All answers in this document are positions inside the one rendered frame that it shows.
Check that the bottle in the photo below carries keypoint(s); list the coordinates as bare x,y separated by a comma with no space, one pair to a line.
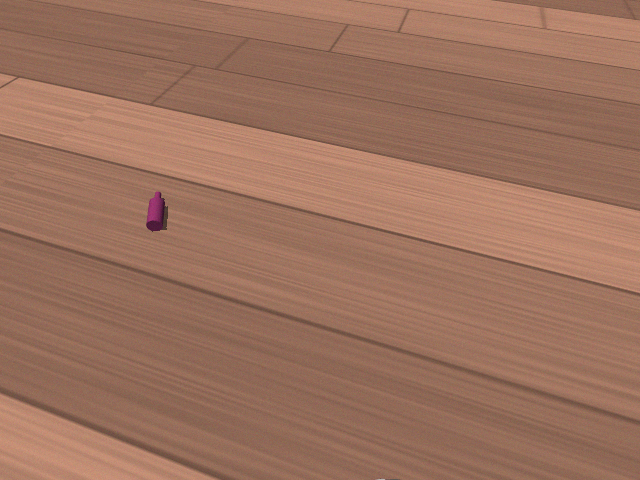
155,213

